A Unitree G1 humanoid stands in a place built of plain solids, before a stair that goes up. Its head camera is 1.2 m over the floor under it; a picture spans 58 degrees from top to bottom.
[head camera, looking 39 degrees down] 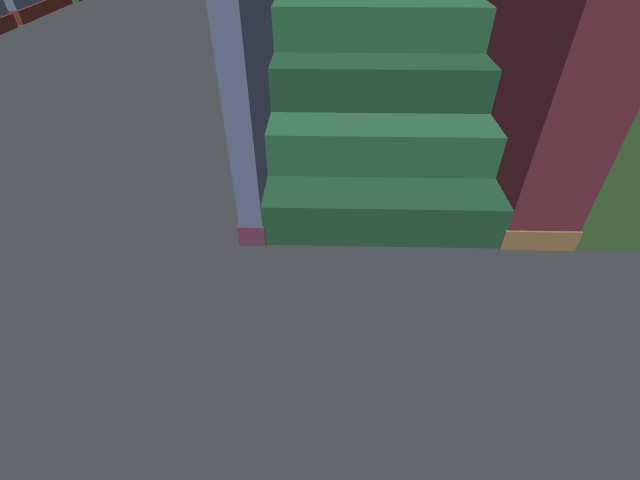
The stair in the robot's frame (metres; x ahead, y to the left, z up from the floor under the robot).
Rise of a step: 0.20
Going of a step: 0.25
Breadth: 1.02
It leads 1 degrees to the right of straight ahead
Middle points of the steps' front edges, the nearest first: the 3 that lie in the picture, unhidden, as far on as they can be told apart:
1.43 -0.27 0.20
1.68 -0.27 0.39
1.93 -0.28 0.59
